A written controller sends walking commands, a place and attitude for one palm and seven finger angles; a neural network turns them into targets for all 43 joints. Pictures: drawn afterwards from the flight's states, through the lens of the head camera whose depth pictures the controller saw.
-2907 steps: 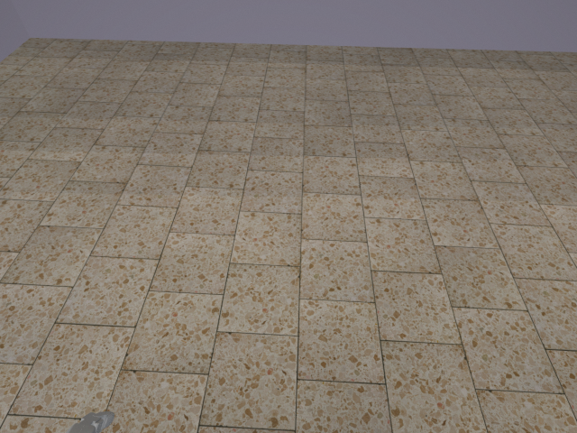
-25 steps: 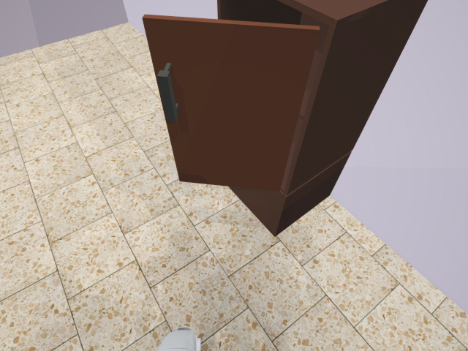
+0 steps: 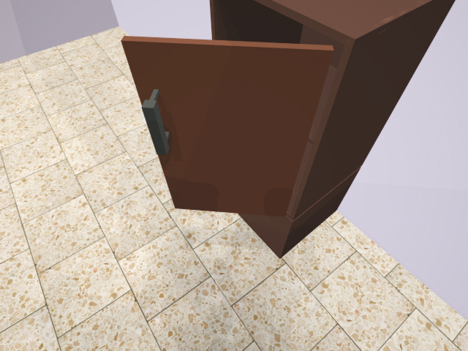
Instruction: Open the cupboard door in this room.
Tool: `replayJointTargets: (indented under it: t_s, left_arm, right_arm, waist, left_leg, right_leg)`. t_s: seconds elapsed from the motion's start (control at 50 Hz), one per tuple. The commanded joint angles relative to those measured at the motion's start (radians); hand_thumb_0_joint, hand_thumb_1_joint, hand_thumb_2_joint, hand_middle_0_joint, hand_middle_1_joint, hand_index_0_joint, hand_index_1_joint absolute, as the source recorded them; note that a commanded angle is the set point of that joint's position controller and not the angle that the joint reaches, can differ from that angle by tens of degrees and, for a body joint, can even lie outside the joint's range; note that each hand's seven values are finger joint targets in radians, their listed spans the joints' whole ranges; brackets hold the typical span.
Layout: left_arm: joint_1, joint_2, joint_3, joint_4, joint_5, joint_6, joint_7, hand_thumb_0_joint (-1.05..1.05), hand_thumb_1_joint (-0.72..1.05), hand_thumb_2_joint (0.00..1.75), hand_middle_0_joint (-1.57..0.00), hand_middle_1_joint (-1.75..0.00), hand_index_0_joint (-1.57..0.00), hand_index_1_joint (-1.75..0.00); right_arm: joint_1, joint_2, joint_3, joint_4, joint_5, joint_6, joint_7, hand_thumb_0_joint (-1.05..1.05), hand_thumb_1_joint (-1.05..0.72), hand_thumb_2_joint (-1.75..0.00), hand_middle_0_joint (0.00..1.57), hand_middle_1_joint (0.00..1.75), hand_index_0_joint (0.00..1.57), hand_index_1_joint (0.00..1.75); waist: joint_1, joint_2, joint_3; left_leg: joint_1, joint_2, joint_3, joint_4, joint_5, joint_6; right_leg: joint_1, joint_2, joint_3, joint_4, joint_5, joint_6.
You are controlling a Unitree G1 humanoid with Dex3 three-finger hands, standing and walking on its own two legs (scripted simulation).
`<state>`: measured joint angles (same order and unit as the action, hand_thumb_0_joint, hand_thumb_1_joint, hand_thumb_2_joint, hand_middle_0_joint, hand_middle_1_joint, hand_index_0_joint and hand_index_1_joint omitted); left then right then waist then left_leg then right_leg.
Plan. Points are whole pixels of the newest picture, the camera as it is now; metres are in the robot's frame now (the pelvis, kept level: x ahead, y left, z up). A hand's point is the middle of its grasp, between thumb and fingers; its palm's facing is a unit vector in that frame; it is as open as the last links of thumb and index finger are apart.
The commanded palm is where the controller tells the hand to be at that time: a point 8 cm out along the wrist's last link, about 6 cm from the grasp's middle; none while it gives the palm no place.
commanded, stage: come to a stop and stand still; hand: left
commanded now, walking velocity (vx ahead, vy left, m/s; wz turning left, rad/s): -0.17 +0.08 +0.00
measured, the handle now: (159, 122) +0.55 +0.21 +0.04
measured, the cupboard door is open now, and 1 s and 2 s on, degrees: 46 46 46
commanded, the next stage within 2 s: look again from close up in 0.84 s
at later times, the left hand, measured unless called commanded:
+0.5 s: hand out of the picture +0.04 +0.20 -0.17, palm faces -0.03 -0.96 -0.28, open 7.3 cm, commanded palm none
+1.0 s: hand out of the picture -0.03 +0.16 -0.16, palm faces -0.01 -0.98 -0.21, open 7.3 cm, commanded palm none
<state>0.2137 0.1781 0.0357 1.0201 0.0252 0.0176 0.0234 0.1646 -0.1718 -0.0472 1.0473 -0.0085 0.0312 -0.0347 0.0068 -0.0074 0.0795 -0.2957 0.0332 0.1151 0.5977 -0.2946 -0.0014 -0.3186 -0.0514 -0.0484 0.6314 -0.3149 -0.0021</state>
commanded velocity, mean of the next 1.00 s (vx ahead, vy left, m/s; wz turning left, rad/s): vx -0.03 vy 0.00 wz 0.00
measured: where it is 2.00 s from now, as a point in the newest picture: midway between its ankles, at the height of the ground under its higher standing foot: outside the picture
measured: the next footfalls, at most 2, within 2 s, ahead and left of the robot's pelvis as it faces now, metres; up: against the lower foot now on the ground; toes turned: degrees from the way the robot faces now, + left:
right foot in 0.40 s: -0.02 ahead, -0.14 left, +0.00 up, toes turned +1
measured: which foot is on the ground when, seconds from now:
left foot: down 0.00-1.00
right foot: down 0.00-0.20, up 0.22-0.38, down 0.40-1.00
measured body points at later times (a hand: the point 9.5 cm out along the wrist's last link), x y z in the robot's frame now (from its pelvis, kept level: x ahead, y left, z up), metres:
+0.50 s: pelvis -0.03 +0.00 -0.01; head +0.00 -0.01 +0.44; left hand +0.04 +0.25 -0.15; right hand +0.04 -0.23 -0.16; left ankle -0.01 +0.11 -0.73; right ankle -0.06 -0.14 -0.73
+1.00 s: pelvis -0.04 -0.01 +0.01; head -0.03 -0.02 +0.46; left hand -0.03 +0.22 -0.15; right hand -0.06 -0.24 -0.15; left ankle -0.01 +0.11 -0.73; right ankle -0.06 -0.14 -0.73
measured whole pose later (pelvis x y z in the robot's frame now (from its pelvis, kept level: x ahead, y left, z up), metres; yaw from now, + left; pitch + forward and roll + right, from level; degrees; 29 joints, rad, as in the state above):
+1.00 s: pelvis -0.04 -0.01 +0.01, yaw -1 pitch -1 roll +1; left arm 0.29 0.17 -0.01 1.06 0.01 -0.01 0.03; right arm 0.32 -0.17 -0.01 1.08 -0.01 0.00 -0.02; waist -0.01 0.00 0.04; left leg -0.26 0.04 0.08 0.50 -0.22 -0.01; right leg -0.20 -0.02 0.02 0.54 -0.32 0.01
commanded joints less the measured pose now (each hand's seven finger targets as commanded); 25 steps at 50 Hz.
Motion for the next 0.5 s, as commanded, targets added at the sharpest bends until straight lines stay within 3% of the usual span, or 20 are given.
replayJointTargets:
  t_s: [0.0, 0.04, 0.1, 0.12, 0.14, 0.16, 0.18, 0.2, 0.24, 0.28, 0.3, 0.32, 0.34, 0.36, 0.38, 0.4, 0.42, 0.44, 0.46, 0.48]
  left_arm:
    - [0.068, 0.166, 0.039, -0.036, 0.002, -0.016, 0.017, 0.00, 0.90, 0.90, -0.20, -0.30, -0.20, -0.30]
    - [0.049, 0.170, 0.049, -0.037, 0.003, -0.012, 0.026, 0.00, 0.90, 0.90, -0.20, -0.30, -0.20, -0.30]
    - [0.016, 0.181, 0.053, -0.043, -0.006, -0.006, 0.027, 0.00, 0.90, 0.90, -0.20, -0.30, -0.20, -0.30]
    - [0.000, 0.174, 0.051, -0.046, -0.013, -0.003, 0.025, 0.00, 0.90, 0.90, -0.20, -0.30, -0.20, -0.30]
    - [0.005, 0.141, 0.046, -0.057, -0.017, 0.003, 0.021, 0.00, 0.90, 0.90, -0.20, -0.30, -0.20, -0.30]
    - [0.014, 0.101, 0.036, -0.078, -0.021, 0.010, 0.019, 0.00, 0.90, 0.90, -0.20, -0.30, -0.20, -0.30]
    - [-0.023, 0.089, 0.030, -0.087, -0.017, 0.021, 0.024, 0.00, 0.90, 0.90, -0.20, -0.30, -0.20, -0.30]
    - [-0.062, 0.092, 0.031, -0.092, -0.018, 0.034, 0.024, 0.00, 0.90, 0.90, -0.20, -0.30, -0.20, -0.30]
    - [-0.038, 0.078, 0.034, -0.079, -0.015, 0.034, 0.017, 0.00, 0.90, 0.90, -0.20, -0.30, -0.20, -0.30]
    - [-0.039, 0.064, 0.029, -0.075, -0.017, 0.027, 0.011, 0.00, 0.90, 0.90, -0.20, -0.30, -0.20, -0.30]
    - [0.057, 0.108, 0.010, -0.034, -0.025, -0.013, 0.038, 0.00, 0.90, 0.90, -0.20, -0.30, -0.20, -0.30]
    - [0.048, 0.117, 0.011, -0.097, -0.019, -0.021, 0.037, 0.00, 0.90, 0.90, -0.20, -0.30, -0.20, -0.30]
    - [0.050, 0.118, 0.011, -0.093, -0.008, -0.039, 0.030, 0.00, 0.90, 0.90, -0.20, -0.30, -0.20, -0.30]
    - [0.046, 0.157, 0.023, -0.104, 0.000, -0.052, 0.034, 0.00, 0.90, 0.90, -0.20, -0.30, -0.20, -0.30]
    - [0.035, 0.179, 0.013, -0.106, -0.001, -0.058, 0.030, 0.00, 0.90, 0.90, -0.20, -0.30, -0.20, -0.30]
    - [0.027, 0.174, 0.003, -0.113, 0.000, -0.051, 0.026, 0.00, 0.90, 0.90, -0.20, -0.30, -0.20, -0.30]
    - [0.031, 0.159, 0.006, -0.113, -0.005, -0.039, 0.026, 0.00, 0.90, 0.90, -0.20, -0.30, -0.20, -0.30]
    - [0.026, 0.136, 0.002, -0.105, -0.005, -0.032, 0.028, 0.00, 0.90, 0.90, -0.20, -0.30, -0.20, -0.30]
    - [0.050, 0.115, 0.001, -0.103, -0.006, -0.027, 0.029, 0.00, 0.90, 0.90, -0.20, -0.30, -0.20, -0.30]
    - [0.059, 0.109, -0.003, -0.097, -0.005, -0.024, 0.029, 0.00, 0.90, 0.90, -0.20, -0.30, -0.20, -0.30]
  right_arm:
    - [0.063, -0.065, -0.025, -0.056, 0.004, 0.002, 0.004, 0.00, -0.90, -0.90, 0.20, 0.30, 0.20, 0.30]
    - [0.056, -0.058, -0.020, -0.051, 0.008, 0.003, 0.001, 0.00, -0.90, -0.90, 0.20, 0.30, 0.20, 0.30]
    - [0.085, -0.060, -0.017, -0.028, 0.006, 0.001, 0.003, 0.00, -0.90, -0.90, 0.20, 0.30, 0.20, 0.30]
    - [0.112, -0.071, -0.017, -0.015, 0.003, -0.002, 0.004, 0.00, -0.90, -0.90, 0.20, 0.30, 0.20, 0.30]
    - [0.117, -0.100, -0.021, -0.016, -0.005, -0.008, 0.004, 0.00, -0.90, -0.90, 0.20, 0.30, 0.20, 0.30]
    - [0.110, -0.162, -0.029, -0.037, -0.014, -0.010, 0.002, 0.00, -0.90, -0.90, 0.20, 0.30, 0.20, 0.30]
    - [0.109, -0.173, -0.032, -0.042, -0.017, -0.010, -0.002, 0.00, -0.90, -0.90, 0.20, 0.30, 0.20, 0.30]
    - [0.115, -0.173, -0.028, -0.047, -0.022, -0.013, -0.013, 0.00, -0.90, -0.90, 0.20, 0.30, 0.20, 0.30]
    - [0.059, -0.146, -0.016, -0.067, -0.027, -0.017, -0.021, 0.00, -0.90, -0.90, 0.20, 0.30, 0.20, 0.30]
    - [0.061, -0.151, -0.018, -0.066, -0.026, -0.020, -0.019, 0.00, -0.90, -0.90, 0.20, 0.30, 0.20, 0.30]
    - [0.012, -0.231, -0.045, -0.089, -0.003, -0.043, 0.000, 0.00, -0.90, -0.90, 0.20, 0.30, 0.20, 0.30]
    - [0.055, -0.147, -0.027, -0.147, -0.005, -0.035, 0.019, 0.00, -0.90, -0.90, 0.20, 0.30, 0.20, 0.30]
    - [0.059, -0.100, -0.014, -0.164, -0.012, -0.033, 0.025, 0.00, -0.90, -0.90, 0.20, 0.30, 0.20, 0.30]
    - [0.104, -0.073, -0.010, -0.183, -0.012, -0.043, 0.022, 0.00, -0.90, -0.90, 0.20, 0.30, 0.20, 0.30]
    - [0.135, -0.056, -0.006, -0.183, -0.006, -0.051, 0.021, 0.00, -0.90, -0.90, 0.20, 0.30, 0.20, 0.30]
    - [0.149, -0.058, -0.009, -0.173, -0.006, -0.057, 0.023, 0.00, -0.90, -0.90, 0.20, 0.30, 0.20, 0.30]
    - [0.144, -0.102, -0.015, -0.166, -0.006, -0.053, 0.019, 0.00, -0.90, -0.90, 0.20, 0.30, 0.20, 0.30]
    - [0.151, -0.122, -0.016, -0.167, -0.007, -0.053, 0.016, 0.00, -0.90, -0.90, 0.20, 0.30, 0.20, 0.30]
    - [0.128, -0.141, -0.019, -0.171, -0.007, -0.048, 0.013, 0.00, -0.90, -0.90, 0.20, 0.30, 0.20, 0.30]
    - [0.101, -0.136, -0.017, -0.175, -0.007, -0.043, 0.014, 0.00, -0.90, -0.90, 0.20, 0.30, 0.20, 0.30]
  waist:
    - [0.012, -0.221, -0.136]
    - [0.016, -0.186, -0.147]
    - [0.003, -0.183, -0.158]
    - [-0.012, -0.147, -0.165]
    - [-0.005, -0.013, -0.174]
    - [0.004, 0.173, -0.156]
    - [-0.018, 0.245, -0.114]
    - [-0.030, 0.217, -0.087]
    - [0.007, 0.176, -0.062]
    - [0.004, 0.152, -0.100]
    - [0.022, 0.226, -0.246]
    - [0.021, 0.158, -0.245]
    - [0.029, 0.023, -0.187]
    - [-0.016, -0.054, -0.162]
    - [-0.044, 0.010, -0.164]
    - [-0.052, 0.124, -0.187]
    - [-0.038, 0.113, -0.215]
    - [-0.036, 0.085, -0.212]
    - [-0.016, 0.009, -0.173]
    - [-0.008, -0.055, -0.119]
  left_leg:
    - [-0.069, -0.031, -0.066, 0.236, -0.243, -0.026]
    - [-0.107, -0.026, -0.084, 0.195, -0.251, -0.034]
    - [-0.018, -0.024, -0.069, -0.048, -0.067, -0.043]
    - [0.074, -0.007, -0.064, -0.157, 0.111, -0.038]
    - [0.171, 0.088, -0.150, -0.189, 0.387, -0.001]
    - [0.153, 0.243, -0.297, -0.197, 0.692, 0.089]
    - [0.100, 0.307, -0.344, -0.257, 0.762, 0.175]
    - [0.042, 0.317, -0.365, -0.269, 0.726, 0.212]
    - [0.069, 0.280, -0.305, -0.231, 0.689, 0.214]
    - [0.138, 0.237, -0.253, -0.223, 0.675, 0.185]
    - [0.289, 0.241, -0.207, 0.011, 0.909, 0.125]
    - [0.160, 0.183, -0.149, 0.029, 0.657, 0.097]
    - [0.027, 0.100, -0.099, 0.066, 0.392, 0.049]
    - [-0.034, 0.034, -0.069, 0.098, 0.207, 0.013]
    - [0.020, -0.008, -0.072, -0.001, 0.084, 0.002]
    - [0.119, 0.001, -0.091, -0.059, 0.257, 0.016]
    - [0.157, 0.089, -0.155, -0.032, 0.422, 0.053]
    - [0.141, 0.132, -0.194, -0.047, 0.521, 0.087]
    - [0.103, 0.139, -0.193, -0.035, 0.501, 0.097]
    - [0.052, 0.111, -0.161, -0.027, 0.369, 0.079]
  right_leg:
    - [0.164, -0.294, 0.244, -0.196, 0.881, -0.217]
    - [0.264, -0.282, 0.210, -0.146, 1.000, -0.218]
    - [0.274, -0.234, 0.158, -0.086, 0.914, -0.161]
    - [0.221, -0.205, 0.130, -0.058, 0.795, -0.122]
    - [0.116, -0.135, 0.070, -0.013, 0.551, -0.063]
    - [0.046, -0.041, 0.000, 0.050, 0.231, -0.001]
    - [0.006, 0.031, 0.002, 0.209, -0.199, 0.010]
    - [-0.020, 0.036, 0.075, 0.340, -0.294, 0.006]
    - [-0.074, 0.030, 0.099, 0.390, -0.249, 0.000]
    - [-0.062, 0.032, 0.070, 0.300, -0.208, 0.010]
    - [-0.112, -0.020, 0.096, 0.162, -0.174, -0.007]
    - [0.008, 0.012, 0.065, 0.012, 0.006, -0.015]
    - [0.087, -0.036, 0.158, -0.098, 0.235, -0.036]
    - [0.098, -0.147, 0.270, -0.095, 0.513, -0.091]
    - [0.083, -0.171, 0.232, -0.041, 0.669, -0.108]
    - [0.041, -0.107, 0.159, 0.010, 0.556, -0.057]
    - [0.017, -0.022, 0.117, 0.030, 0.321, -0.024]
    - [0.036, 0.015, 0.070, 0.030, 0.184, -0.009]
    - [0.034, 0.028, 0.069, 0.001, 0.123, -0.012]
    - [0.026, 0.013, 0.095, -0.049, 0.123, -0.022]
